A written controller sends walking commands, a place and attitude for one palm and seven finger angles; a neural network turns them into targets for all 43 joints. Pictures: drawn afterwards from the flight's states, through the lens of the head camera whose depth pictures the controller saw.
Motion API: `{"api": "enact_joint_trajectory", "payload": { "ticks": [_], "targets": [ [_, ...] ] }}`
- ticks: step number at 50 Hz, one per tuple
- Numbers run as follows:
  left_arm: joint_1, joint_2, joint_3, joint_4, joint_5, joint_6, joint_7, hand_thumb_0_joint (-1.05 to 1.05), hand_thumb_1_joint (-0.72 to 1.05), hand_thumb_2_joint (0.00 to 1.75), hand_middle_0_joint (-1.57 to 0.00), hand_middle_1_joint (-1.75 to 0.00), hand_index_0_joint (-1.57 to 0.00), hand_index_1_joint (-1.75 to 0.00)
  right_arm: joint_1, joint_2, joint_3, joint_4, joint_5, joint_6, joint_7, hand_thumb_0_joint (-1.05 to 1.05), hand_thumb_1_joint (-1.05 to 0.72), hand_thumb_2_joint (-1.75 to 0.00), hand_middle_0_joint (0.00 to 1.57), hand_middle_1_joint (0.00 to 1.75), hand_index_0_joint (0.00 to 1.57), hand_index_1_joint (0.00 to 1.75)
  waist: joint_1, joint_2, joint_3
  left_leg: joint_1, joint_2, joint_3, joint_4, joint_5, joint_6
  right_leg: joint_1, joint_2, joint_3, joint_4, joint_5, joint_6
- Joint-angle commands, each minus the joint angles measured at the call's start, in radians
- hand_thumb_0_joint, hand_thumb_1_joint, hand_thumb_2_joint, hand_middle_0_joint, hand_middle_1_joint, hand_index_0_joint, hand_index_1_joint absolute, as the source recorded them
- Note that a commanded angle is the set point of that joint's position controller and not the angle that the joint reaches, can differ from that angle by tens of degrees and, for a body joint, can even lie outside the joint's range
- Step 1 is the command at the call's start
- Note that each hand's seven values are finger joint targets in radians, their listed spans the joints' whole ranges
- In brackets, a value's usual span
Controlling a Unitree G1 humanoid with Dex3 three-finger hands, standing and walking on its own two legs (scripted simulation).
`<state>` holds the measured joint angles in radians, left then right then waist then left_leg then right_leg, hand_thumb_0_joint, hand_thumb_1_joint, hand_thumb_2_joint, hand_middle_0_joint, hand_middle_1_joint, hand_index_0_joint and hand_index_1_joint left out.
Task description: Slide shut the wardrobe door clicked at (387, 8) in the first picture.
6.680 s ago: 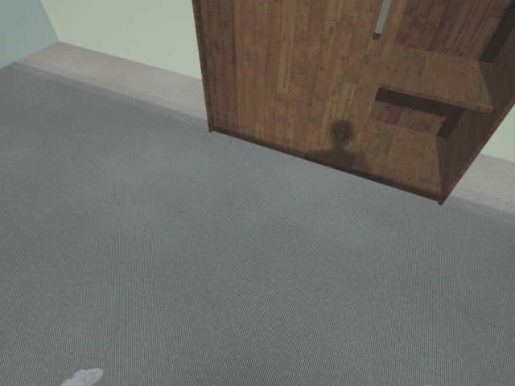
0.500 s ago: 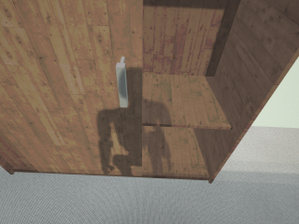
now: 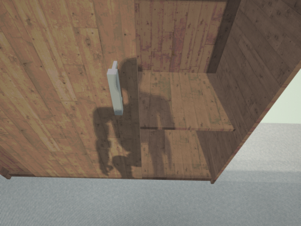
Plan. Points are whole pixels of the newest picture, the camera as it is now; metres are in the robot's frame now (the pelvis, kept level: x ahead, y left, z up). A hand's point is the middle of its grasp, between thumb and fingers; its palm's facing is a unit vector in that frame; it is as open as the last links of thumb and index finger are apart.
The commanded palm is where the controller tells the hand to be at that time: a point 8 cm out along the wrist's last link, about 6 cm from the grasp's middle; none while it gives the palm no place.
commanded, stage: look again from close up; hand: left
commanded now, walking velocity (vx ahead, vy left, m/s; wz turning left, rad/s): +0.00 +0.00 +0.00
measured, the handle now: (117, 89) +0.48 +0.14 +0.10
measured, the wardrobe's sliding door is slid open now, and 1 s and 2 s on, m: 0.47 0.47 0.47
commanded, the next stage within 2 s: raise the hand with hooked fingers in 0.64 s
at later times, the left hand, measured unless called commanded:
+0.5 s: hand out of the picture +0.01 +0.16 -0.17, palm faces +0.04 -0.98 -0.19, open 7.4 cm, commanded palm none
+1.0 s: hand (94, 181) +0.23 +0.16 +0.01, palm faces +0.16 -0.98 -0.08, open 7.7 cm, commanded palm +0.15 +0.22 -0.04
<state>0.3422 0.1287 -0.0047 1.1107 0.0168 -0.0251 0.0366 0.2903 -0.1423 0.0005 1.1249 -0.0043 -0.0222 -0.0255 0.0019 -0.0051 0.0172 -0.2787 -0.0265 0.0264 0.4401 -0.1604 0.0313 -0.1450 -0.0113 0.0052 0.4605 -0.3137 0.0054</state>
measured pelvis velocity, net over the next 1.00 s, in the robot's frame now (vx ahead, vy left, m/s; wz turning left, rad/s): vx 0.00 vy -0.02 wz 0.02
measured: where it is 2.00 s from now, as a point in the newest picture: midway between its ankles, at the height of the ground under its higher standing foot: outside the picture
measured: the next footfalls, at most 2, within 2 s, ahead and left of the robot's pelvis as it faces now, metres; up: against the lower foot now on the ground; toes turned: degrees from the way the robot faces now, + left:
none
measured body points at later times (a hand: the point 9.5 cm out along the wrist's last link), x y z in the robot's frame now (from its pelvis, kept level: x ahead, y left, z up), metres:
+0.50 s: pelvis +0.03 -0.01 +0.00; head +0.04 -0.01 +0.45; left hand +0.01 +0.21 -0.16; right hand +0.04 -0.24 -0.16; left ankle +0.05 +0.10 -0.74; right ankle -0.04 -0.12 -0.74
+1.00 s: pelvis +0.00 -0.02 -0.03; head +0.01 -0.04 +0.42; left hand +0.21 +0.21 +0.01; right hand +0.16 -0.28 -0.12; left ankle +0.05 +0.10 -0.74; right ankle -0.04 -0.12 -0.74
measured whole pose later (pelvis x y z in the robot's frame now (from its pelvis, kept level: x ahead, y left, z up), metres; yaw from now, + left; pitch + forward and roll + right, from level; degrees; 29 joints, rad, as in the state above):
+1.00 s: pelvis +0.00 -0.02 -0.03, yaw +1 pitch +7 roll +1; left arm 0.35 0.17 0.12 0.15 -0.19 -0.36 -0.07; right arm 0.21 -0.24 -0.04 0.73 0.01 -0.26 -0.06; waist -0.03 0.03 -0.13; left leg -0.58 -0.01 0.00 0.76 -0.30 0.00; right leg -0.44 0.00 -0.04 0.80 -0.48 -0.03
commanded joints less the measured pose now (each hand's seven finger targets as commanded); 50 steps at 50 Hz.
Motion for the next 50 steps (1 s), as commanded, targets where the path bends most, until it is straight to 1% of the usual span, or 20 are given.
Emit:
{"api": "enact_joint_trajectory", "payload": {
  "ticks": [1, 5, 18, 28, 33, 36, 37, 38, 39, 40, 41, 42, 43, 44, 45, 46, 47, 48, 49, 50],
  "targets": [
    [0.082, 0.104, 0.011, -0.018, -0.002, -0.009, 0.008, 0.00, 0.90, 0.90, -0.20, -0.30, -0.20, -0.30, 0.044, -0.089, -0.009, -0.025, -0.002, -0.011, -0.002, 0.00, -0.90, -0.90, 0.20, 0.30, 0.20, 0.30, 0.002, -0.013, 0.050, 0.072, 0.111, -0.110, -0.070, 0.073, 0.012, -0.090, -0.078, 0.062, -0.104, 0.117, -0.037],
    [0.077, 0.107, 0.013, -0.021, -0.004, -0.009, 0.009, 0.00, 0.90, 0.90, -0.20, -0.30, -0.20, -0.30, 0.038, -0.093, -0.008, -0.024, -0.003, -0.013, -0.005, 0.00, -0.90, -0.90, 0.20, 0.30, 0.20, 0.30, 0.002, 0.009, 0.029, 0.102, 0.112, -0.107, -0.065, 0.117, 0.013, -0.075, -0.080, 0.061, -0.099, 0.148, -0.036],
    [0.063, 0.116, 0.013, -0.019, -0.004, -0.006, 0.009, 0.00, 0.90, 0.90, -0.20, -0.30, -0.20, -0.30, 0.020, -0.106, -0.003, -0.022, -0.001, -0.013, -0.009, 0.00, -0.90, -0.90, 0.20, 0.30, 0.20, 0.30, 0.005, -0.011, 0.025, 0.129, 0.112, -0.105, -0.054, 0.200, 0.012, -0.035, -0.088, 0.053, -0.109, 0.229, -0.033],
    [0.072, 0.115, 0.011, -0.008, -0.005, -0.004, 0.010, 0.00, 0.90, 0.90, -0.20, -0.30, -0.20, -0.30, 0.012, -0.108, 0.001, -0.013, -0.001, -0.007, -0.011, 0.00, -0.90, -0.90, 0.20, 0.30, 0.20, 0.30, 0.006, -0.009, 0.047, 0.140, 0.113, -0.102, -0.062, 0.179, 0.010, -0.036, -0.087, 0.052, -0.124, 0.213, -0.033],
    [0.082, 0.117, 0.010, -0.003, -0.005, -0.006, 0.012, 0.00, 0.90, 0.90, -0.20, -0.30, -0.20, -0.30, 0.012, -0.105, 0.001, -0.011, 0.000, -0.007, -0.012, 0.00, -0.90, -0.90, 0.20, 0.30, 0.20, 0.30, 0.007, -0.015, 0.031, 0.152, 0.112, -0.096, -0.051, 0.205, 0.009, -0.017, -0.092, 0.052, -0.124, 0.270, -0.032],
    [0.086, 0.115, 0.010, 0.000, -0.004, -0.005, 0.012, 0.00, 0.90, 0.90, -0.20, -0.30, -0.20, -0.30, 0.012, -0.104, 0.002, -0.009, 0.002, -0.005, -0.013, 0.00, -0.90, -0.90, 0.20, 0.30, 0.20, 0.30, 0.010, -0.024, 0.053, 0.142, 0.113, -0.094, -0.053, 0.193, 0.010, -0.020, -0.090, 0.047, -0.131, 0.259, -0.031],
    [0.118, 0.119, 0.009, 0.001, 0.017, -0.037, 0.045, 0.00, 0.90, 0.90, -0.20, -0.30, -0.20, -0.30, -0.064, -0.131, -0.001, -0.086, 0.002, -0.018, 0.003, 0.00, -0.90, -0.90, 0.20, 0.30, 0.20, 0.30, 0.024, -0.031, 0.089, 0.067, 0.107, -0.062, 0.165, 0.257, -0.017, -0.086, -0.122, 0.119, -0.141, 0.602, -0.007],
    [-0.606, 0.334, 0.067, -1.561, -0.188, -0.232, 0.030, 0.00, 0.88, 0.89, -0.20, -0.32, -0.20, -0.32, -0.008, -0.309, -0.044, -0.426, 0.039, -0.147, -0.041, 0.00, -0.90, -0.90, 0.20, 0.30, 0.20, 0.30, -0.113, 0.144, -0.389, 0.359, 0.020, -0.017, 0.041, 0.340, 0.020, -0.044, -0.039, -0.001, 0.012, 0.578, -0.026],
    [-0.227, 0.268, 0.096, -1.308, -0.113, -0.192, 0.080, 0.00, 0.85, 0.88, -0.20, -0.33, -0.20, -0.33, -0.083, -0.214, -0.018, -0.369, 0.024, -0.237, -0.074, 0.00, -0.90, -0.90, 0.20, 0.30, 0.20, 0.30, -0.002, 0.301, -0.428, 0.454, 0.071, -0.021, 0.023, 0.463, 0.019, -0.079, 0.010, -0.032, 0.092, 0.327, -0.046],
    [0.109, 0.016, -0.039, -0.996, -0.136, -0.063, 0.094, 0.00, 0.83, 0.87, -0.21, -0.34, -0.21, -0.34, -0.045, -0.156, -0.022, -0.336, 0.059, -0.264, -0.065, 0.00, -0.90, -0.90, 0.20, 0.30, 0.20, 0.30, -0.044, 0.196, -0.256, 0.324, 0.080, -0.047, 0.024, 0.464, 0.026, -0.170, 0.007, -0.078, 0.121, 0.206, -0.026],
    [0.088, -0.054, -0.064, -1.073, -0.166, -0.036, 0.079, 0.00, 0.81, 0.86, -0.21, -0.36, -0.21, -0.36, -0.023, -0.179, -0.042, -0.347, 0.068, -0.272, -0.062, 0.00, -0.90, -0.90, 0.20, 0.30, 0.20, 0.30, -0.035, 0.102, -0.170, 0.200, 0.064, -0.065, 0.043, 0.376, 0.009, -0.214, 0.010, -0.106, 0.116, 0.156, -0.023],
    [-0.041, 0.008, -0.046, -1.247, -0.191, -0.097, 0.065, 0.00, 0.78, 0.85, -0.21, -0.37, -0.21, -0.37, -0.079, -0.207, -0.046, -0.432, 0.066, -0.293, -0.067, 0.00, -0.90, -0.90, 0.20, 0.30, 0.20, 0.30, -0.047, 0.044, -0.098, 0.118, 0.058, -0.068, 0.086, 0.218, 0.008, -0.221, 0.008, -0.104, 0.069, 0.181, -0.022],
    [-0.006, 0.104, 0.045, -1.222, -0.180, -0.142, 0.051, 0.00, 0.76, 0.84, -0.21, -0.39, -0.21, -0.39, -0.079, -0.230, -0.058, -0.442, 0.045, -0.300, -0.073, 0.00, -0.90, -0.90, 0.20, 0.30, 0.20, 0.30, -0.064, -0.027, -0.121, 0.078, 0.038, -0.055, 0.126, 0.122, 0.011, -0.272, 0.020, -0.099, 0.060, 0.159, -0.017],
    [0.006, 0.113, 0.070, -1.202, -0.178, -0.189, 0.030, 0.00, 0.74, 0.83, -0.21, -0.40, -0.21, -0.40, -0.077, -0.235, -0.061, -0.464, 0.021, -0.300, -0.074, 0.00, -0.90, -0.90, 0.20, 0.30, 0.20, 0.30, -0.074, -0.115, -0.127, 0.020, 0.026, -0.062, 0.172, 0.104, 0.015, -0.326, 0.021, -0.104, 0.089, 0.165, -0.010],
    [0.051, 0.079, 0.089, -1.109, -0.181, -0.241, -0.005, 0.00, 0.71, 0.82, -0.21, -0.42, -0.21, -0.42, -0.088, -0.226, -0.070, -0.479, 0.007, -0.297, -0.072, 0.00, -0.90, -0.90, 0.20, 0.30, 0.20, 0.30, -0.064, -0.203, -0.106, -0.055, 0.026, -0.062, 0.225, 0.085, 0.008, -0.398, 0.025, -0.110, 0.135, 0.153, -0.003],
    [0.158, 0.049, 0.101, -0.978, -0.185, -0.289, -0.056, 0.00, 0.69, 0.81, -0.22, -0.43, -0.22, -0.43, -0.111, -0.217, -0.077, -0.497, 0.008, -0.293, -0.059, 0.00, -0.90, -0.90, 0.20, 0.30, 0.20, 0.30, -0.023, -0.200, -0.067, -0.138, 0.017, -0.054, 0.264, 0.057, -0.004, -0.434, 0.022, -0.101, 0.174, 0.157, -0.003],
    [0.206, 0.031, 0.116, -0.943, -0.208, -0.360, -0.112, 0.00, 0.67, 0.80, -0.22, -0.45, -0.22, -0.45, -0.131, -0.208, -0.080, -0.519, 0.003, -0.289, -0.044, 0.00, -0.90, -0.90, 0.20, 0.30, 0.20, 0.30, 0.005, -0.232, -0.096, -0.204, 0.019, -0.049, 0.309, 0.040, -0.017, -0.465, 0.021, -0.101, 0.240, 0.173, -0.003],
    [0.257, 0.033, 0.133, -0.933, -0.230, -0.431, -0.178, 0.00, 0.64, 0.79, -0.22, -0.47, -0.22, -0.47, -0.157, -0.207, -0.087, -0.549, 0.000, -0.285, -0.029, 0.00, -0.90, -0.90, 0.20, 0.30, 0.20, 0.30, 0.036, -0.219, -0.129, -0.263, 0.014, -0.041, 0.350, 0.024, -0.025, -0.479, 0.020, -0.086, 0.292, 0.196, -0.004],
    [0.282, 0.050, 0.158, -0.934, -0.256, -0.493, -0.251, 0.00, 0.62, 0.78, -0.22, -0.48, -0.22, -0.48, -0.176, -0.206, -0.092, -0.576, 0.006, -0.281, -0.016, 0.00, -0.90, -0.90, 0.20, 0.30, 0.20, 0.30, 0.049, -0.192, -0.158, -0.312, 0.010, -0.032, 0.385, 0.006, -0.032, -0.477, 0.012, -0.072, 0.329, 0.218, -0.005],
    [0.259, 0.095, 0.191, -0.954, -0.277, -0.545, -0.327, 0.00, 0.60, 0.77, -0.22, -0.50, -0.22, -0.50, -0.187, -0.213, -0.095, -0.607, 0.014, -0.280, -0.007, 0.00, -0.90, -0.90, 0.20, 0.30, 0.20, 0.30, 0.048, -0.152, -0.199, -0.347, 0.006, -0.028, 0.419, -0.002, -0.034, -0.469, 0.003, -0.051, 0.361, 0.240, -0.008]
  ]
}}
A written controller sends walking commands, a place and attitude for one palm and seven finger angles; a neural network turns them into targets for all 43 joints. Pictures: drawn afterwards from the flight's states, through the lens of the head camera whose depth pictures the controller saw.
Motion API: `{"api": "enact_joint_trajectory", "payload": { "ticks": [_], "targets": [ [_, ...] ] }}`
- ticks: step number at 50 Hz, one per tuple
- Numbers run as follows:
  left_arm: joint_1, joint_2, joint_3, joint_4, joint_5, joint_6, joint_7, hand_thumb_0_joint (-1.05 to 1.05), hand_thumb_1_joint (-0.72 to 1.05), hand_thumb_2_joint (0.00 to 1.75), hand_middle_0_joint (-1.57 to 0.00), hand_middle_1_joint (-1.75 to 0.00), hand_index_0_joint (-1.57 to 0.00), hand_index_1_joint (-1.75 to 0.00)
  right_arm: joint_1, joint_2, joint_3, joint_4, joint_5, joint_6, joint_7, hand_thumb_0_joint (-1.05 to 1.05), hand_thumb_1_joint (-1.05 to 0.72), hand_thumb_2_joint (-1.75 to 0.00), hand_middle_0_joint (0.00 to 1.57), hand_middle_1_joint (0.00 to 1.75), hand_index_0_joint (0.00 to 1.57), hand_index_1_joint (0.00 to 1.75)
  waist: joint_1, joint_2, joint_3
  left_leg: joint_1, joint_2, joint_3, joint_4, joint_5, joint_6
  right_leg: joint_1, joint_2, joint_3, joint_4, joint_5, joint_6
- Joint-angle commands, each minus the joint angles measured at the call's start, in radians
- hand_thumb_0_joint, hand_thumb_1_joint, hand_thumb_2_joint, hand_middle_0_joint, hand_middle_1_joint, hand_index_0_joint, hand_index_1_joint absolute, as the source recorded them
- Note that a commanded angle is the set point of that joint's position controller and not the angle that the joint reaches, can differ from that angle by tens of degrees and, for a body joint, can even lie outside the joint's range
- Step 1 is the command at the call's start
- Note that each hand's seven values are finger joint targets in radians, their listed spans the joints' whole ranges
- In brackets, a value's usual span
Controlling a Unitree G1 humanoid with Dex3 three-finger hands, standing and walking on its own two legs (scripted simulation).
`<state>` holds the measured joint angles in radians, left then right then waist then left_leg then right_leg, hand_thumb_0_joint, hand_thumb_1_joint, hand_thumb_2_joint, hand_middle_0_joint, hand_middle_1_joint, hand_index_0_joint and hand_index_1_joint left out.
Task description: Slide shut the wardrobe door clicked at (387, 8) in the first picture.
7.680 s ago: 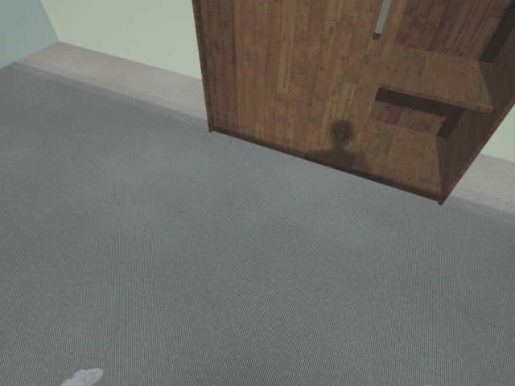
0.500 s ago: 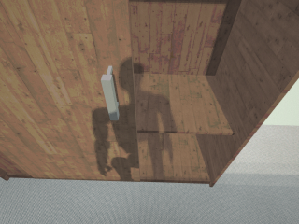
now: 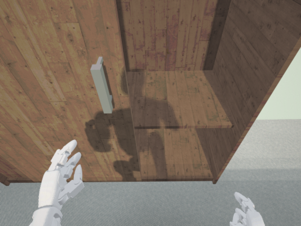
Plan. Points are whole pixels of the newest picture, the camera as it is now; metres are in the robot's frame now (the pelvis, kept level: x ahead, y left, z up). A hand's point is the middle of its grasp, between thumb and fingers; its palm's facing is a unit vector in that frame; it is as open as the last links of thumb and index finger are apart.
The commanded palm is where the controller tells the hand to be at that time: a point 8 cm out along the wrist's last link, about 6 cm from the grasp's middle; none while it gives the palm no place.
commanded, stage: raise the hand with hooked fingers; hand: left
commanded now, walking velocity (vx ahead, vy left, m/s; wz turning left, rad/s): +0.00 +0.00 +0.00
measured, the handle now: (104, 86) +0.48 +0.15 +0.13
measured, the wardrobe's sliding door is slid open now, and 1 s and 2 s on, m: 0.47 0.47 0.47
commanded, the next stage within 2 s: move the hooked fingers beside the handle in 1.84 s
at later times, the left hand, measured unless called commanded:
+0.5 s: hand (61, 194) +0.19 +0.22 +0.05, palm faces -0.01 -1.00 -0.04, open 10.6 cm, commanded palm +0.16 +0.28 +0.05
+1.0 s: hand (22, 171) +0.22 +0.29 +0.11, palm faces +0.07 -1.00 -0.06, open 13.4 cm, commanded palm +0.19 +0.34 +0.12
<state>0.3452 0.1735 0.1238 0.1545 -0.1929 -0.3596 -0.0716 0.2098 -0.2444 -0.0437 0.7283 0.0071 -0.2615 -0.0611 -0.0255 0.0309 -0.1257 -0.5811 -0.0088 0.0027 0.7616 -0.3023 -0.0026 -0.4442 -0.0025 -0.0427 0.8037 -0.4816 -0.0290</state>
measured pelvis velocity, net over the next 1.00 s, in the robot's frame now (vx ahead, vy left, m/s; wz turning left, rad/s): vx -0.03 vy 0.04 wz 0.01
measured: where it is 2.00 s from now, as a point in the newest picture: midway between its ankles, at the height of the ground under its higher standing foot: outside the picture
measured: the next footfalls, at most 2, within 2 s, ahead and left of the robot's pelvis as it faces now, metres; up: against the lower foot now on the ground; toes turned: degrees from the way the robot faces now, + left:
none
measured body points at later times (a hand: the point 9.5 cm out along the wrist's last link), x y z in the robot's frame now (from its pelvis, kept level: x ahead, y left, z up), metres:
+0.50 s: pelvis -0.04 +0.00 -0.02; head -0.02 +0.00 +0.43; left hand +0.19 +0.27 +0.05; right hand +0.12 -0.22 -0.11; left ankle +0.05 +0.12 -0.71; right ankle -0.05 -0.10 -0.71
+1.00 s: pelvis -0.03 +0.04 +0.01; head -0.03 +0.05 +0.46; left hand +0.21 +0.34 +0.11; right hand +0.16 -0.19 -0.04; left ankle +0.05 +0.12 -0.71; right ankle -0.05 -0.10 -0.71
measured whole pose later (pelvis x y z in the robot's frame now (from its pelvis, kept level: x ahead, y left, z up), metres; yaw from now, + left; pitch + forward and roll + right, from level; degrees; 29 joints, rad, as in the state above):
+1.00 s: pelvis -0.03 +0.04 +0.01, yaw +0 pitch +2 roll -3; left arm 0.16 0.35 0.32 0.07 -0.32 -0.15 -0.32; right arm 0.23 -0.25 0.05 0.61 0.05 -0.29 -0.10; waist 0.02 0.03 -0.05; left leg -0.51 -0.01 -0.01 0.74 -0.27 0.05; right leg -0.32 0.00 -0.05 0.68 -0.39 0.02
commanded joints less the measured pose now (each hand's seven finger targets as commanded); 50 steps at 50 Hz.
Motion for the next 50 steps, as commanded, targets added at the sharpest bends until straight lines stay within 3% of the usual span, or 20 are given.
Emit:
{"api": "enact_joint_trajectory", "payload": {
  "ticks": [1, 2, 3, 6, 7, 10, 12, 14, 16, 17, 19, 21, 26, 27, 30, 31, 37, 41, 45, 50],
  "targets": [
    [0.279, 0.124, 0.144, 0.032, -0.075, -0.205, -0.256, 0.00, 0.57, 0.76, -0.22, -0.51, -0.22, -0.51, -0.107, -0.114, -0.059, -0.238, 0.010, -0.029, 0.033, 0.00, -0.90, -0.90, 0.20, 0.30, 0.20, 0.30, 0.104, -0.114, -0.092, -0.051, -0.019, 0.009, 0.122, 0.152, 0.001, -0.127, -0.019, 0.032, 0.031, 0.449, 0.020],
    [0.264, 0.147, 0.156, -0.054, -0.090, -0.174, -0.275, 0.00, 0.55, 0.75, -0.22, -0.53, -0.22, -0.53, -0.127, -0.117, -0.053, -0.297, 0.017, -0.016, 0.031, 0.00, -0.90, -0.90, 0.20, 0.30, 0.20, 0.30, 0.110, -0.063, -0.145, -0.046, -0.028, 0.030, 0.118, 0.141, 0.007, -0.082, -0.026, 0.054, 0.018, 0.430, 0.024],
    [0.243, 0.163, 0.169, -0.117, -0.101, -0.125, -0.276, 0.00, 0.53, 0.74, -0.23, -0.54, -0.23, -0.54, -0.147, -0.112, -0.049, -0.337, 0.025, 0.001, 0.023, 0.00, -0.90, -0.90, 0.20, 0.30, 0.20, 0.30, 0.109, -0.052, -0.166, -0.036, -0.032, 0.043, 0.117, 0.119, 0.014, -0.067, -0.029, 0.072, -0.005, 0.393, 0.032],
    [0.055, 0.195, 0.191, -0.284, -0.117, -0.043, -0.212, 0.00, 0.46, 0.71, -0.23, -0.58, -0.23, -0.58, -0.129, -0.098, -0.035, -0.377, 0.025, 0.041, -0.012, 0.00, -0.90, -0.90, 0.20, 0.30, 0.20, 0.30, 0.061, -0.083, -0.126, -0.037, -0.020, 0.019, 0.127, 0.046, 0.026, -0.132, -0.019, 0.104, -0.049, 0.255, 0.050],
    [0.001, 0.176, 0.168, -0.352, -0.111, -0.051, -0.185, 0.00, 0.43, 0.70, -0.23, -0.60, -0.23, -0.60, -0.109, -0.090, -0.029, -0.386, 0.023, 0.045, -0.016, 0.00, -0.90, -0.90, 0.20, 0.30, 0.20, 0.30, 0.044, -0.024, -0.110, -0.028, -0.014, 0.014, 0.127, 0.034, 0.029, -0.159, -0.015, 0.109, -0.058, 0.213, 0.044],
    [-0.132, 0.181, 0.141, -0.447, -0.075, -0.142, -0.131, 0.00, 0.36, 0.67, -0.24, -0.64, -0.24, -0.64, -0.053, -0.079, -0.016, -0.350, 0.006, 0.038, -0.028, 0.00, -0.90, -0.90, 0.20, 0.30, 0.20, 0.30, -0.005, 0.038, -0.094, 0.009, 0.014, -0.017, 0.140, 0.035, 0.041, -0.242, 0.010, 0.073, -0.037, 0.154, 0.027],
    [-0.218, 0.208, 0.120, -0.468, -0.075, -0.187, -0.153, 0.00, 0.32, 0.65, -0.24, -0.68, -0.24, -0.68, -0.040, -0.087, -0.007, -0.325, 0.006, 0.017, -0.038, 0.00, -0.90, -0.90, 0.20, 0.30, 0.20, 0.30, -0.031, 0.057, -0.112, 0.010, 0.023, -0.033, 0.155, 0.008, 0.045, -0.267, 0.021, 0.080, -0.039, 0.085, 0.019],
    [-0.204, 0.201, 0.091, -0.393, -0.094, -0.185, -0.204, 0.00, 0.27, 0.63, -0.25, -0.70, -0.25, -0.70, -0.045, -0.099, 0.008, -0.305, 0.016, -0.009, -0.044, 0.00, -0.90, -0.90, 0.20, 0.30, 0.20, 0.30, -0.042, 0.067, -0.064, -0.005, 0.025, -0.040, 0.148, -0.044, 0.043, -0.277, 0.020, 0.091, -0.074, 0.011, 0.019],
    [-0.202, 0.237, 0.110, -0.295, -0.116, -0.129, -0.256, 0.00, 0.22, 0.61, -0.25, -0.74, -0.25, -0.74, -0.046, -0.118, 0.018, -0.292, 0.027, -0.020, -0.054, 0.00, -0.90, -0.90, 0.20, 0.30, 0.20, 0.30, -0.032, 0.023, -0.046, -0.027, 0.024, -0.050, 0.131, -0.079, 0.046, -0.250, 0.020, 0.104, -0.111, -0.056, 0.020],
    [-0.210, 0.242, 0.116, -0.292, -0.130, -0.099, -0.276, 0.00, 0.20, 0.60, -0.25, -0.75, -0.25, -0.75, -0.050, -0.121, 0.023, -0.295, 0.034, -0.027, -0.057, 0.00, -0.90, -0.90, 0.20, 0.30, 0.20, 0.30, -0.026, 0.041, -0.062, -0.013, 0.019, -0.051, 0.118, -0.077, 0.046, -0.219, 0.013, 0.115, -0.132, -0.065, 0.022],
    [-0.175, 0.266, 0.155, -0.259, -0.146, -0.022, -0.290, 0.00, 0.15, 0.58, -0.25, -0.78, -0.25, -0.78, -0.060, -0.121, 0.027, -0.292, 0.037, -0.037, -0.062, 0.00, -0.90, -0.90, 0.20, 0.30, 0.20, 0.30, 0.005, 0.041, -0.093, 0.016, 0.017, -0.052, 0.083, -0.063, 0.046, -0.172, 0.004, 0.113, -0.158, -0.065, 0.026],
    [-0.133, 0.288, 0.214, -0.190, -0.160, 0.045, -0.281, 0.00, 0.11, 0.56, -0.26, -0.81, -0.26, -0.81, -0.067, -0.116, 0.026, -0.283, 0.037, -0.039, -0.064, 0.00, -0.90, -0.90, 0.20, 0.30, 0.20, 0.30, 0.034, -0.024, -0.083, 0.023, 0.019, -0.060, 0.051, -0.038, 0.046, -0.133, 0.007, 0.095, -0.171, -0.042, 0.028],
    [-0.149, 0.311, 0.270, -0.250, -0.156, 0.048, -0.228, 0.00, -0.01, 0.51, -0.27, -0.88, -0.27, -0.88, -0.063, -0.113, 0.022, -0.273, 0.029, -0.055, -0.049, 0.00, -0.90, -0.90, 0.20, 0.30, 0.20, 0.30, 0.052, -0.012, -0.075, 0.090, 0.021, -0.054, -0.015, 0.021, 0.043, -0.109, 0.020, 0.037, -0.166, 0.049, 0.026],
    [-0.172, 0.292, 0.252, -0.288, -0.157, 0.033, -0.224, 0.00, -0.03, 0.50, -0.27, -0.90, -0.27, -0.90, -0.058, -0.109, 0.025, -0.277, 0.030, -0.063, -0.044, 0.00, -0.90, -0.90, 0.20, 0.30, 0.20, 0.30, 0.043, 0.019, -0.079, 0.109, 0.019, -0.051, -0.027, 0.026, 0.042, -0.110, 0.020, 0.029, -0.165, 0.062, 0.025],
    [-0.145, 0.275, 0.242, -0.274, -0.154, 0.017, -0.220, 0.00, -0.10, 0.47, -0.27, -0.94, -0.27, -0.94, -0.039, -0.118, 0.018, -0.267, 0.031, -0.079, -0.036, 0.00, -0.90, -0.90, 0.20, 0.30, 0.20, 0.30, 0.034, 0.003, -0.086, 0.150, 0.020, -0.046, -0.050, 0.028, 0.043, -0.113, 0.028, 0.004, -0.166, 0.093, 0.028],
    [-0.148, 0.295, 0.256, -0.251, -0.150, 0.026, -0.224, 0.00, -0.13, 0.46, -0.27, -0.96, -0.27, -0.96, -0.033, -0.128, 0.016, -0.261, 0.030, -0.077, -0.037, 0.00, -0.90, -0.90, 0.20, 0.30, 0.20, 0.30, 0.036, -0.018, -0.067, 0.146, 0.021, -0.051, -0.057, 0.029, 0.043, -0.106, 0.032, -0.003, -0.167, 0.099, 0.025],
    [-0.219, 0.325, 0.264, -0.327, -0.149, 0.046, -0.227, 0.00, -0.27, 0.40, -0.28, -1.05, -0.28, -1.05, -0.023, -0.143, 0.019, -0.266, 0.035, -0.090, -0.041, 0.00, -0.90, -0.90, 0.20, 0.30, 0.20, 0.30, 0.034, 0.058, -0.112, 0.242, 0.025, -0.063, -0.111, 0.037, 0.040, -0.072, 0.033, -0.031, -0.171, 0.138, 0.018],
    [-0.268, 0.351, 0.275, -0.319, -0.139, 0.079, -0.217, 0.00, -0.36, 0.36, -0.29, -1.11, -0.29, -1.11, -0.022, -0.150, 0.027, -0.253, 0.036, -0.088, -0.044, 0.00, -0.90, -0.90, 0.20, 0.30, 0.20, 0.30, 0.031, 0.072, -0.074, 0.275, 0.032, -0.091, -0.154, 0.023, 0.035, -0.053, 0.037, -0.043, -0.185, 0.152, 0.012],
    [-0.321, 0.356, 0.279, -0.318, -0.144, 0.116, -0.231, 0.00, -0.45, 0.32, -0.30, -1.17, -0.30, -1.17, -0.041, -0.148, 0.034, -0.259, 0.041, -0.083, -0.046, 0.00, -0.90, -0.90, 0.20, 0.30, 0.20, 0.30, 0.035, 0.102, -0.078, 0.328, 0.034, -0.102, -0.191, 0.021, 0.030, -0.029, 0.036, -0.046, -0.207, 0.172, 0.011],
    [-0.411, 0.384, 0.293, -0.274, -0.149, 0.185, -0.272, 0.00, -0.50, 0.30, -0.30, -1.20, -0.30, -1.20, -0.053, -0.149, 0.046, -0.261, 0.046, -0.072, -0.055, 0.00, -0.90, -0.90, 0.20, 0.30, 0.20, 0.30, 0.036, 0.080, -0.044, 0.355, 0.037, -0.116, -0.232, 0.024, 0.027, 0.000, 0.042, -0.049, -0.244, 0.186, 0.010]
  ]
}}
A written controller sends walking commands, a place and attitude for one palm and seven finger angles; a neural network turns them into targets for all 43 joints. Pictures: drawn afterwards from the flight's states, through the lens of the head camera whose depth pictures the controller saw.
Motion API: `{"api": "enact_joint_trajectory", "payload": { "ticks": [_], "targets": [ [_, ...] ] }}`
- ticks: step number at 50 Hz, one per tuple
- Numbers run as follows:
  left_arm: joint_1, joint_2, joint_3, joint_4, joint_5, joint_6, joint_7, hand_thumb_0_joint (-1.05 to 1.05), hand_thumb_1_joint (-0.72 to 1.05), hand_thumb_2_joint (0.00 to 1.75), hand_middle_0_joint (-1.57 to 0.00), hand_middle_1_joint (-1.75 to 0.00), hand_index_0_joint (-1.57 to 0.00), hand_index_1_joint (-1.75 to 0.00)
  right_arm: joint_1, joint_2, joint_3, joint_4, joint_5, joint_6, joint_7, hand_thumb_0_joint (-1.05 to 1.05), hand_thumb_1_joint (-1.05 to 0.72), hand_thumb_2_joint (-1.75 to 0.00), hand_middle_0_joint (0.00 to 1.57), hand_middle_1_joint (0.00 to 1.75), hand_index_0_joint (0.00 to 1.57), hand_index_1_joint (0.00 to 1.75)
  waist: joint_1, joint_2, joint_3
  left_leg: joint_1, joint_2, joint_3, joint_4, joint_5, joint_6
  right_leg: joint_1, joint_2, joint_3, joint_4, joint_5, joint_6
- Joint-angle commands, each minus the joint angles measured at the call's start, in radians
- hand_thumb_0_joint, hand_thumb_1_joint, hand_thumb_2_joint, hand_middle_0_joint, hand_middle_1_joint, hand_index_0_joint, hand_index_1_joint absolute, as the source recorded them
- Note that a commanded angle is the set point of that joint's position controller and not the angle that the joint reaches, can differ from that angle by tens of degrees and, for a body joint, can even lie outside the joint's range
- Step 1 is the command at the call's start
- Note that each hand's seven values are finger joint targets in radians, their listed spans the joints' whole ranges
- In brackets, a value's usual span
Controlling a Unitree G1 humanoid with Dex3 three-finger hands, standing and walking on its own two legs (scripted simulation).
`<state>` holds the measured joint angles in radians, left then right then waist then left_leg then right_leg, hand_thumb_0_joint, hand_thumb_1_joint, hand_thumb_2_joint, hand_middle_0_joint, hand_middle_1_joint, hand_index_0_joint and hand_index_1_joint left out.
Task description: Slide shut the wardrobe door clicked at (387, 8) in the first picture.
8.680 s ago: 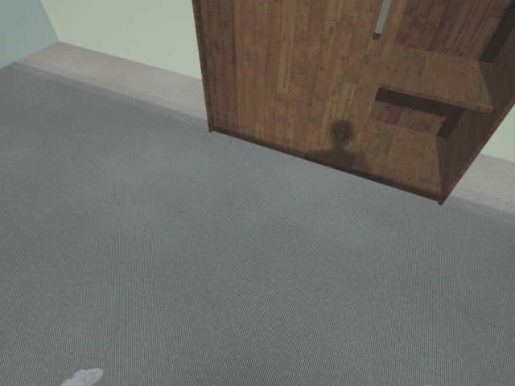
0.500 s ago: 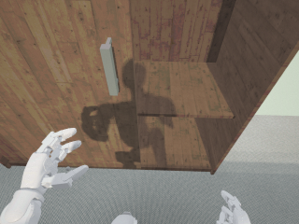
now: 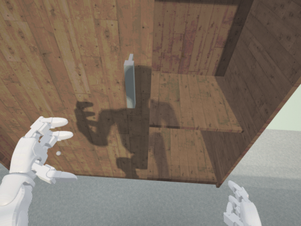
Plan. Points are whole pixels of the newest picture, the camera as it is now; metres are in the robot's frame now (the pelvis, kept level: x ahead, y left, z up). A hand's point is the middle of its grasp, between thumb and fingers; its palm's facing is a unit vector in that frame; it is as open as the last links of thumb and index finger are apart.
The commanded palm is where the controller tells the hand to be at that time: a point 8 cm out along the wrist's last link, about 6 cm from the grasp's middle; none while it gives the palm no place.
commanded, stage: raise the hand with hooked fingers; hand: left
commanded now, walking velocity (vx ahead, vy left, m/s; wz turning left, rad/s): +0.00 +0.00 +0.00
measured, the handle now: (131, 81) +0.51 +0.11 +0.12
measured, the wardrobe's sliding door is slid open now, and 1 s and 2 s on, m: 0.47 0.47 0.47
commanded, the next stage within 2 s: move the hooked fingers beside the handle in 0.84 s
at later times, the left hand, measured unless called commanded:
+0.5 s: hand (42, 133) +0.27 +0.27 +0.15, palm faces +0.07 -0.99 -0.08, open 14.0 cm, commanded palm +0.23 +0.31 +0.15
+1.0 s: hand (58, 133) +0.27 +0.23 +0.15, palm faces +0.07 -0.99 -0.08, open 14.0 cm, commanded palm +0.25 +0.28 +0.15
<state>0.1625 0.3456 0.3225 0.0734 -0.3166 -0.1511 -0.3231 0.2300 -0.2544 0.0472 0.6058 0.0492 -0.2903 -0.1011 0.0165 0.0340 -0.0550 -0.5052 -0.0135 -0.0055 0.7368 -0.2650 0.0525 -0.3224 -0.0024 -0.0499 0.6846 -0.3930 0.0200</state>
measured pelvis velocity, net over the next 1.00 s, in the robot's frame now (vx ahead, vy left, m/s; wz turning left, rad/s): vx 0.00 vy -0.04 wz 0.01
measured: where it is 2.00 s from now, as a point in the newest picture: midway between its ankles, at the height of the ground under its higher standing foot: outside the picture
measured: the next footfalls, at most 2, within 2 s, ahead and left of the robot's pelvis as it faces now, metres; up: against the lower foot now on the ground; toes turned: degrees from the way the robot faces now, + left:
none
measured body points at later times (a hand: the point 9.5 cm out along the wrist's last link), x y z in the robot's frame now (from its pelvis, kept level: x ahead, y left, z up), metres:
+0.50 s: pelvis +0.00 -0.01 +0.01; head -0.02 -0.02 +0.46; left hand +0.26 +0.32 +0.15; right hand +0.16 -0.25 -0.06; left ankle +0.07 +0.08 -0.71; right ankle -0.02 -0.14 -0.71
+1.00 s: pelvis +0.00 -0.04 +0.01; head -0.01 -0.06 +0.46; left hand +0.26 +0.29 +0.16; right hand +0.17 -0.28 -0.06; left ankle +0.07 +0.08 -0.71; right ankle -0.02 -0.14 -0.71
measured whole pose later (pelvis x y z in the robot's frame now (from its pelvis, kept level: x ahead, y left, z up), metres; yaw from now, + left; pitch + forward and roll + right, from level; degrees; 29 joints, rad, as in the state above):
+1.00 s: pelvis +0.00 -0.04 +0.01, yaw +0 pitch -1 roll -1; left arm -0.01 0.42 0.44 0.27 -0.35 -0.07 -0.45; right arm 0.25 -0.28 0.05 0.66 0.07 -0.31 -0.13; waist 0.02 0.08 -0.04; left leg -0.38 0.01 -0.03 0.60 -0.21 0.00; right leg -0.21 0.03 -0.07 0.58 -0.35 -0.03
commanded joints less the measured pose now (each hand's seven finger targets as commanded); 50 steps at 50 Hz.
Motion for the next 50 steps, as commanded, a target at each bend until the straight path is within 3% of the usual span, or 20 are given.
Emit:
{"api": "enact_joint_trajectory", "payload": {
  "ticks": [1, 3, 6, 8, 11, 16, 17, 21, 29, 37, 40, 46, 50],
  "targets": [
    [-0.240, 0.227, 0.110, -0.172, -0.026, -0.010, -0.026, 0.00, -0.50, 0.30, -0.30, -1.20, -0.30, -1.20, -0.070, -0.141, -0.042, -0.132, 0.002, -0.040, -0.018, 0.00, -0.90, -0.90, 0.20, 0.30, 0.20, 0.30, -0.001, 0.093, -0.101, 0.278, 0.037, -0.107, -0.213, -0.014, -0.028, -0.110, 0.043, -0.038, -0.139, 0.100, -0.043],
    [-0.272, 0.242, 0.127, -0.158, -0.033, 0.007, -0.039, 0.00, -0.50, 0.30, -0.30, -1.20, -0.30, -1.20, -0.076, -0.140, -0.040, -0.136, 0.004, -0.038, -0.022, 0.00, -0.90, -0.90, 0.20, 0.30, 0.20, 0.30, -0.003, 0.059, -0.118, 0.301, 0.039, -0.113, -0.226, -0.018, -0.027, -0.101, 0.045, -0.040, -0.151, 0.103, -0.041],
    [-0.327, 0.265, 0.136, -0.148, -0.027, 0.027, -0.052, 0.00, -0.50, 0.30, -0.30, -1.20, -0.30, -1.20, -0.084, -0.139, -0.032, -0.129, 0.004, -0.034, -0.026, 0.00, -0.90, -0.90, 0.20, 0.30, 0.20, 0.30, -0.002, 0.105, -0.114, 0.323, 0.035, -0.108, -0.238, -0.023, -0.027, -0.083, 0.043, -0.034, -0.174, 0.102, -0.044],
    [-0.364, 0.282, 0.143, -0.169, -0.028, 0.028, -0.060, 0.00, -0.50, 0.30, -0.30, -1.20, -0.30, -1.20, -0.087, -0.140, -0.031, -0.132, 0.005, -0.037, -0.027, 0.00, -0.90, -0.90, 0.20, 0.30, 0.20, 0.30, -0.007, 0.094, -0.143, 0.353, 0.038, -0.118, -0.248, -0.013, -0.029, -0.074, 0.044, -0.038, -0.178, 0.110, -0.042],
    [-0.372, 0.315, 0.178, -0.103, -0.031, 0.047, -0.072, 0.00, -0.50, 0.30, -0.30, -1.20, -0.30, -1.20, -0.085, -0.142, -0.028, -0.116, 0.004, -0.031, -0.032, 0.00, -0.90, -0.90, 0.20, 0.30, 0.20, 0.30, -0.003, 0.073, -0.117, 0.346, 0.035, -0.109, -0.256, -0.015, -0.025, -0.057, 0.044, -0.033, -0.204, 0.110, -0.042],
    [-0.444, 0.366, 0.205, -0.071, -0.031, 0.062, -0.093, 0.00, -0.50, 0.30, -0.30, -1.20, -0.30, -1.20, -0.088, -0.145, -0.024, -0.111, 0.008, -0.032, -0.038, 0.00, -0.90, -0.90, 0.20, 0.30, 0.20, 0.30, -0.003, 0.095, -0.103, 0.350, 0.028, -0.108, -0.279, -0.047, -0.024, -0.040, 0.041, -0.030, -0.229, 0.092, -0.043],
    [-0.463, 0.365, 0.198, -0.078, -0.031, 0.064, -0.097, 0.00, -0.50, 0.30, -0.30, -1.20, -0.30, -1.20, -0.092, -0.145, -0.024, -0.114, 0.011, -0.034, -0.038, 0.00, -0.90, -0.90, 0.20, 0.30, 0.20, 0.30, -0.005, 0.108, -0.103, 0.355, 0.027, -0.106, -0.281, -0.044, -0.023, -0.040, 0.041, -0.030, -0.231, 0.093, -0.043],
    [-0.382, 0.323, 0.178, -0.013, -0.041, 0.075, -0.120, 0.00, -0.50, 0.30, -0.30, -1.20, -0.30, -1.20, -0.078, -0.147, -0.030, -0.114, 0.012, -0.039, -0.031, 0.00, -0.90, -0.90, 0.20, 0.30, 0.20, 0.30, 0.000, 0.044, -0.092, 0.345, 0.024, -0.098, -0.274, -0.019, -0.017, -0.033, 0.042, -0.030, -0.240, 0.108, -0.042],
    [-0.411, 0.375, 0.229, -0.083, -0.041, 0.033, -0.092, 0.00, -0.50, 0.30, -0.30, -1.20, -0.30, -1.20, -0.075, -0.149, -0.041, -0.110, 0.009, -0.053, -0.026, 0.00, -0.90, -0.90, 0.20, 0.30, 0.20, 0.30, 0.000, 0.085, -0.115, 0.354, 0.017, -0.070, -0.258, 0.014, -0.013, -0.031, 0.036, -0.020, -0.244, 0.109, -0.037],
    [-0.408, 0.352, 0.207, -0.023, -0.052, 0.020, -0.114, 0.00, -0.50, 0.30, -0.30, -1.20, -0.30, -1.20, -0.074, -0.148, -0.042, -0.097, 0.013, -0.066, -0.032, 0.00, -0.90, -0.90, 0.20, 0.30, 0.20, 0.30, -0.007, 0.039, -0.076, 0.319, 0.008, -0.047, -0.231, 0.034, -0.006, -0.038, 0.031, 0.004, -0.261, 0.121, -0.029],
    [-0.411, 0.364, 0.217, -0.037, -0.055, 0.017, -0.122, 0.00, -0.50, 0.30, -0.30, -1.20, -0.30, -1.20, -0.076, -0.147, -0.043, -0.100, 0.012, -0.070, -0.033, 0.00, -0.90, -0.90, 0.20, 0.30, 0.20, 0.30, -0.004, 0.048, -0.116, 0.338, 0.008, -0.042, -0.220, 0.064, -0.004, -0.029, 0.027, 0.008, -0.252, 0.155, -0.027],
    [-0.409, 0.368, 0.222, -0.030, -0.062, 0.012, -0.122, 0.00, -0.50, 0.30, -0.30, -1.20, -0.30, -1.20, -0.075, -0.145, -0.043, -0.093, 0.012, -0.073, -0.032, 0.00, -0.90, -0.90, 0.20, 0.30, 0.20, 0.30, -0.001, 0.033, -0.103, 0.321, 0.004, -0.032, -0.202, 0.088, -0.004, -0.021, 0.022, 0.019, -0.251, 0.187, -0.023],
    [-0.514, 0.362, 0.192, 0.020, -0.053, 0.014, -0.122, 0.00, -0.50, 0.30, -0.30, -1.20, -0.30, -1.20, -0.076, -0.148, -0.044, -0.085, 0.017, -0.067, -0.039, 0.00, -0.90, -0.90, 0.20, 0.30, 0.20, 0.30, -0.024, 0.013, -0.085, 0.322, 0.006, -0.033, -0.199, 0.072, -0.003, -0.057, 0.022, 0.026, -0.252, 0.179, -0.016]
  ]
}}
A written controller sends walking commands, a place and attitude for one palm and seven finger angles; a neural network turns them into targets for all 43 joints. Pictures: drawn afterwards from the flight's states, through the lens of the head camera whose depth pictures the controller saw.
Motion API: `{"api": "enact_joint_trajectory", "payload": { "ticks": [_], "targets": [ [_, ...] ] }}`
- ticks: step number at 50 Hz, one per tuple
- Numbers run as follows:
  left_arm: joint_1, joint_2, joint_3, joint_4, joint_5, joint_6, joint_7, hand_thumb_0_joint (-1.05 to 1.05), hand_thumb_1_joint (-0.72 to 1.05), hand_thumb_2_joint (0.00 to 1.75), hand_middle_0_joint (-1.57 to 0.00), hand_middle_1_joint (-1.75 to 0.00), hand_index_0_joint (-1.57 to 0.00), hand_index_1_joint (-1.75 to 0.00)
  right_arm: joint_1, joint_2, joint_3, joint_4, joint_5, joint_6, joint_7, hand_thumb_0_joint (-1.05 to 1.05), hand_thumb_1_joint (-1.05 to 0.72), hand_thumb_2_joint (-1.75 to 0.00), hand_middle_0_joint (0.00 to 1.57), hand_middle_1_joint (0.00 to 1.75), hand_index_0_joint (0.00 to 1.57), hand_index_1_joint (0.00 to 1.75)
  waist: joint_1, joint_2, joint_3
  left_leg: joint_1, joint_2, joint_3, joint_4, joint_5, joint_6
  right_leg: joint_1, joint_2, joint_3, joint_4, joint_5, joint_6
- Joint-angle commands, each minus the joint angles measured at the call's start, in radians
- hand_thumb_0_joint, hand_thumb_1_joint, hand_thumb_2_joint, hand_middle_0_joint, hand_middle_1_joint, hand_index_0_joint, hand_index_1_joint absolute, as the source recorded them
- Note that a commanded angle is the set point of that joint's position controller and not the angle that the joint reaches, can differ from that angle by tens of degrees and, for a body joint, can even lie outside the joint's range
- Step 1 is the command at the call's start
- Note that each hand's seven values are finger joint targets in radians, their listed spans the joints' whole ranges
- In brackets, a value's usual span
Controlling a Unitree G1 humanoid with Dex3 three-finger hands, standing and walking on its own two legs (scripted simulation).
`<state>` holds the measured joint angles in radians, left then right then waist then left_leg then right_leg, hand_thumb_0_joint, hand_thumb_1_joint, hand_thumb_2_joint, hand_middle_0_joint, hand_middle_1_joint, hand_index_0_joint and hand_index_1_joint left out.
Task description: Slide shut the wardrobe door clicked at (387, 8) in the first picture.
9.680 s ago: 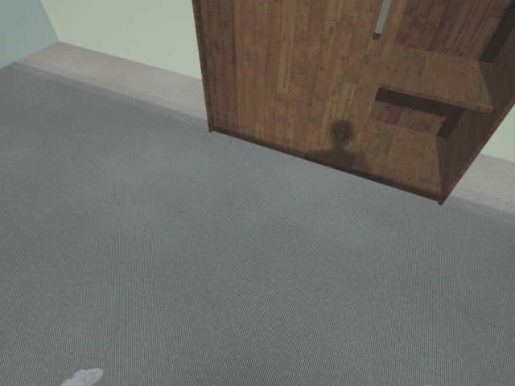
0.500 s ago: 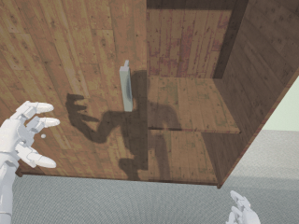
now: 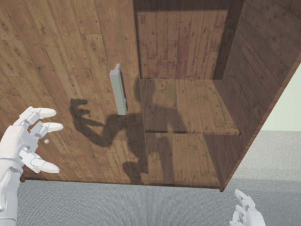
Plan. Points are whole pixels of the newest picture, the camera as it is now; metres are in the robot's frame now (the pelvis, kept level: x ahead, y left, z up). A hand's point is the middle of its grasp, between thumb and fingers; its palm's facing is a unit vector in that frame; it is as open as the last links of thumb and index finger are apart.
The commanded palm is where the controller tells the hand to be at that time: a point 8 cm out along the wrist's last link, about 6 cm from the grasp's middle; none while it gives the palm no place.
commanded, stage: move the hooked fingers beside the handle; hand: left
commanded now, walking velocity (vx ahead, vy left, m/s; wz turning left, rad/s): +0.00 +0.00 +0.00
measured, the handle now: (120, 89) +0.51 +0.14 +0.11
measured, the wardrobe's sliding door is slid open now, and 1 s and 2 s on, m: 0.47 0.47 0.47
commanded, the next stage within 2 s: none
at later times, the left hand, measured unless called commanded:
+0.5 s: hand (65, 123) +0.33 +0.26 +0.13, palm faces +0.04 -1.00 -0.05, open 14.0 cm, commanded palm +0.31 +0.30 +0.13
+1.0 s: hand (80, 111) +0.38 +0.23 +0.13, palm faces +0.02 -1.00 -0.03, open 14.0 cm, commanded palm +0.36 +0.28 +0.12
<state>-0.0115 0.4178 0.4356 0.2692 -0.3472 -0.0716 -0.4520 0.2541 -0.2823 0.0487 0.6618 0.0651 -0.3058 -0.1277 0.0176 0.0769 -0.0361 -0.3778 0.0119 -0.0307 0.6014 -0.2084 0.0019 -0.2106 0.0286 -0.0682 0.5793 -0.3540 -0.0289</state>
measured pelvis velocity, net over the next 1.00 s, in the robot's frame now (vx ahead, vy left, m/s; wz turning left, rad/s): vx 0.01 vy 0.02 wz -0.02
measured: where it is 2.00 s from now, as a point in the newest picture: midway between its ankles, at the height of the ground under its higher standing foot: outside the picture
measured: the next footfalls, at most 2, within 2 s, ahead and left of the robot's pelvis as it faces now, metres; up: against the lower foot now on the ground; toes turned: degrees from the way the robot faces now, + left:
none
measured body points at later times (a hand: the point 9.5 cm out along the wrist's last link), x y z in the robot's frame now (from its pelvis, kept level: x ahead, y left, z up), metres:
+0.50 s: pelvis +0.01 +0.01 +0.00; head +0.01 -0.01 +0.45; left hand +0.33 +0.31 +0.13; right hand +0.15 -0.25 -0.09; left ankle +0.07 +0.12 -0.73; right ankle -0.03 -0.10 -0.73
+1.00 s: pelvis +0.01 +0.02 +0.00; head +0.02 +0.01 +0.45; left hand +0.37 +0.28 +0.13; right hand +0.14 -0.23 -0.10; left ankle +0.07 +0.12 -0.73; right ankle -0.03 -0.10 -0.73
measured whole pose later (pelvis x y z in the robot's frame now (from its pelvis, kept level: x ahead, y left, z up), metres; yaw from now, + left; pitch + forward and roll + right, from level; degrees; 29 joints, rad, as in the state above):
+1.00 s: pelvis +0.01 +0.02 +0.00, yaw -1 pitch +2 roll -1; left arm -0.36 0.35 0.30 0.51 -0.23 -0.08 -0.26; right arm 0.27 -0.27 0.04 0.66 0.06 -0.17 -0.09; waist -0.03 0.05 -0.03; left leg -0.43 -0.01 0.00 0.62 -0.23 0.03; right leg -0.27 0.00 -0.04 0.60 -0.36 0.00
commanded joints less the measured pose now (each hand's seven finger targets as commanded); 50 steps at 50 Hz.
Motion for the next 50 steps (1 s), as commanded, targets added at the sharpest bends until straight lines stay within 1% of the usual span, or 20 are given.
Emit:
{"api": "enact_joint_trajectory", "payload": {
  "ticks": [1, 5, 10, 12, 14, 18, 19, 20, 21, 23, 27, 29, 32, 35, 37, 38, 41, 43, 45, 50],
  "targets": [
    [-0.345, 0.290, 0.076, -0.175, -0.020, -0.070, 0.010, 0.00, -0.50, 0.30, -0.30, -1.20, -0.30, -1.20, -0.098, -0.118, -0.044, -0.137, -0.002, -0.050, -0.013, 0.00, -0.90, -0.90, 0.20, 0.30, 0.20, 0.30, -0.018, -0.011, -0.106, 0.191, -0.021, -0.006, -0.061, 0.016, 0.047, -0.158, -0.011, 0.047, -0.147, 0.133, 0.029],
    [-0.409, 0.280, 0.047, -0.141, -0.006, -0.070, 0.008, 0.00, -0.50, 0.30, -0.30, -1.20, -0.30, -1.20, -0.094, -0.119, -0.046, -0.142, 0.000, -0.043, -0.016, 0.00, -0.90, -0.90, 0.20, 0.30, 0.20, 0.30, -0.028, -0.014, -0.149, 0.213, -0.023, -0.007, -0.055, 0.037, 0.049, -0.160, -0.013, 0.047, -0.135, 0.169, 0.031],
    [-0.399, 0.309, 0.082, -0.107, 0.000, -0.071, 0.022, 0.00, -0.50, 0.30, -0.30, -1.20, -0.30, -1.20, -0.087, -0.120, -0.048, -0.144, -0.002, -0.030, -0.008, 0.00, -0.90, -0.90, 0.20, 0.30, 0.20, 0.30, -0.013, -0.004, -0.178, 0.211, -0.022, -0.002, -0.049, 0.085, 0.047, -0.132, -0.015, 0.044, -0.120, 0.233, 0.028],
    [-0.378, 0.283, 0.067, -0.113, 0.002, -0.071, 0.028, 0.00, -0.50, 0.30, -0.30, -1.20, -0.30, -1.20, -0.086, -0.115, -0.048, -0.154, -0.002, -0.027, 0.000, 0.00, -0.90, -0.90, 0.20, 0.30, 0.20, 0.30, -0.008, -0.001, -0.190, 0.208, -0.026, 0.005, -0.043, 0.103, 0.049, -0.122, -0.016, 0.045, -0.116, 0.261, 0.028],
    [-0.373, 0.301, 0.089, -0.079, 0.001, -0.061, 0.035, 0.00, -0.50, 0.30, -0.30, -1.20, -0.30, -1.20, -0.080, -0.119, -0.050, -0.155, -0.003, -0.016, 0.002, 0.00, -0.90, -0.90, 0.20, 0.30, 0.20, 0.30, -0.007, -0.045, -0.176, 0.193, -0.022, 0.005, -0.046, 0.111, 0.049, -0.123, -0.014, 0.043, -0.112, 0.280, 0.031],
    [-0.433, 0.296, 0.066, -0.059, 0.014, -0.058, 0.045, 0.00, -0.50, 0.30, -0.30, -1.20, -0.30, -1.20, -0.070, -0.123, -0.052, -0.153, 0.000, 0.002, 0.002, 0.00, -0.90, -0.90, 0.20, 0.30, 0.20, 0.30, -0.020, -0.028, -0.158, 0.183, -0.020, 0.008, -0.048, 0.091, 0.048, -0.146, -0.012, 0.041, -0.112, 0.250, 0.030],
    [-0.460, 0.269, 0.040, -0.084, 0.015, -0.062, 0.045, 0.00, -0.50, 0.30, -0.30, -1.20, -0.30, -1.20, -0.071, -0.119, -0.053, -0.159, -0.001, 0.003, 0.002, 0.00, -0.90, -0.90, 0.20, 0.30, 0.20, 0.30, -0.026, -0.013, -0.183, 0.205, -0.022, 0.008, -0.045, 0.101, 0.050, -0.149, -0.012, 0.041, -0.108, 0.257, 0.030],
    [-0.468, 0.278, 0.048, -0.086, 0.016, -0.065, 0.049, 0.00, -0.50, 0.30, -0.30, -1.20, -0.30, -1.20, -0.066, -0.119, -0.055, -0.158, 0.000, 0.005, 0.002, 0.00, -0.90, -0.90, 0.20, 0.30, 0.20, 0.30, -0.026, 0.002, -0.194, 0.216, -0.020, 0.007, -0.044, 0.102, 0.050, -0.150, -0.011, 0.041, -0.108, 0.254, 0.028],
    [-0.463, 0.286, 0.053, -0.088, 0.022, -0.069, 0.057, 0.00, -0.50, 0.30, -0.30, -1.20, -0.30, -1.20, -0.057, -0.122, -0.056, -0.151, -0.004, 0.011, 0.002, 0.00, -0.90, -0.90, 0.20, 0.30, 0.20, 0.30, -0.025, -0.022, -0.207, 0.214, -0.019, 0.007, -0.039, 0.113, 0.051, -0.130, -0.010, 0.039, -0.107, 0.262, 0.026],
    [-0.506, 0.252, 0.017, -0.094, 0.027, -0.075, 0.063, 0.00, -0.50, 0.30, -0.30, -1.20, -0.30, -1.20, -0.057, -0.120, -0.056, -0.151, -0.002, 0.013, 0.003, 0.00, -0.90, -0.90, 0.20, 0.30, 0.20, 0.30, -0.037, -0.001, -0.204, 0.228, -0.016, 0.003, -0.043, 0.111, 0.048, -0.154, -0.008, 0.032, -0.102, 0.258, 0.026],
    [-0.497, 0.260, 0.029, -0.058, 0.037, -0.071, 0.088, 0.00, -0.50, 0.30, -0.30, -1.20, -0.30, -1.20, -0.045, -0.123, -0.058, -0.147, -0.006, 0.028, 0.005, 0.00, -0.90, -0.90, 0.20, 0.30, 0.20, 0.30, -0.031, -0.020, -0.215, 0.219, -0.016, -0.002, -0.046, 0.115, 0.048, -0.145, -0.007, 0.030, -0.097, 0.260, 0.023],
    [-0.538, 0.242, 0.005, -0.058, 0.046, -0.068, 0.095, 0.00, -0.50, 0.30, -0.30, -1.20, -0.30, -1.20, -0.047, -0.120, -0.057, -0.146, -0.005, 0.035, 0.007, 0.00, -0.90, -0.90, 0.20, 0.30, 0.20, 0.30, -0.037, 0.011, -0.209, 0.234, -0.014, -0.005, -0.049, 0.118, 0.045, -0.161, -0.007, 0.027, -0.094, 0.255, 0.020],
    [-0.509, 0.258, 0.030, -0.056, 0.052, -0.069, 0.115, 0.00, -0.50, 0.30, -0.30, -1.20, -0.30, -1.20, -0.038, -0.122, -0.060, -0.150, -0.010, 0.046, 0.014, 0.00, -0.90, -0.90, 0.20, 0.30, 0.20, 0.30, -0.025, -0.012, -0.243, 0.235, -0.013, -0.007, -0.046, 0.143, 0.045, -0.134, -0.006, 0.024, -0.087, 0.277, 0.018],
    [-0.572, 0.214, -0.017, -0.054, 0.057, -0.069, 0.124, 0.00, -0.50, 0.30, -0.30, -1.20, -0.30, -1.20, -0.041, -0.118, -0.059, -0.150, -0.007, 0.058, 0.016, 0.00, -0.90, -0.90, 0.20, 0.30, 0.20, 0.30, -0.043, -0.010, -0.220, 0.241, -0.008, -0.012, -0.052, 0.132, 0.041, -0.162, -0.003, 0.018, -0.084, 0.258, 0.018],
    [-0.557, 0.220, -0.007, -0.060, 0.063, -0.072, 0.138, 0.00, -0.50, 0.30, -0.30, -1.20, -0.30, -1.20, -0.037, -0.120, -0.061, -0.152, -0.010, 0.064, 0.020, 0.00, -0.90, -0.90, 0.20, 0.30, 0.20, 0.30, -0.033, 0.004, -0.237, 0.245, -0.008, -0.013, -0.050, 0.147, 0.040, -0.149, -0.004, 0.019, -0.082, 0.267, 0.014],
    [-0.563, 0.195, -0.032, -0.067, 0.067, -0.072, 0.142, 0.00, -0.50, 0.30, -0.30, -1.20, -0.30, -1.20, -0.040, -0.117, -0.060, -0.156, -0.009, 0.066, 0.022, 0.00, -0.90, -0.90, 0.20, 0.30, 0.20, 0.30, -0.037, 0.014, -0.235, 0.251, -0.007, -0.016, -0.053, 0.144, 0.038, -0.157, -0.004, 0.017, -0.079, 0.260, 0.014],
    [-0.614, 0.204, -0.032, -0.019, 0.074, -0.068, 0.163, 0.00, -0.50, 0.30, -0.30, -1.20, -0.30, -1.20, -0.033, -0.121, -0.058, -0.142, -0.009, 0.080, 0.021, 0.00, -0.90, -0.90, 0.20, 0.30, 0.20, 0.30, -0.047, -0.031, -0.192, 0.224, -0.002, -0.023, -0.062, 0.090, 0.038, -0.176, -0.001, 0.015, -0.091, 0.204, 0.013],
    [-0.678, 0.158, -0.084, -0.019, 0.083, -0.070, 0.170, 0.00, -0.50, 0.30, -0.30, -1.20, -0.30, -1.20, -0.039, -0.120, -0.057, -0.146, -0.007, 0.084, 0.022, 0.00, -0.90, -0.90, 0.20, 0.30, 0.20, 0.30, -0.060, -0.005, -0.197, 0.237, -0.004, -0.027, -0.065, 0.067, 0.037, -0.201, -0.003, 0.017, -0.088, 0.182, 0.014],
    [-0.723, 0.167, -0.085, -0.014, 0.094, -0.077, 0.185, 0.00, -0.50, 0.30, -0.30, -1.20, -0.30, -1.20, -0.032, -0.121, -0.059, -0.139, -0.009, 0.088, 0.022, 0.00, -0.90, -0.90, 0.20, 0.30, 0.20, 0.30, -0.065, 0.012, -0.212, 0.259, 0.002, -0.040, -0.069, 0.052, 0.032, -0.215, -0.002, 0.015, -0.086, 0.156, 0.011],
    [-0.755, 0.177, -0.072, 0.056, 0.107, -0.092, 0.215, 0.00, -0.50, 0.30, -0.30, -1.20, -0.30, -1.20, -0.017, -0.122, -0.060, -0.126, -0.014, 0.103, 0.028, 0.00, -0.90, -0.90, 0.20, 0.30, 0.20, 0.30, -0.061, -0.023, -0.242, 0.260, 0.002, -0.039, -0.064, 0.072, 0.031, -0.200, -0.002, 0.017, -0.082, 0.175, 0.009]
  ]
}}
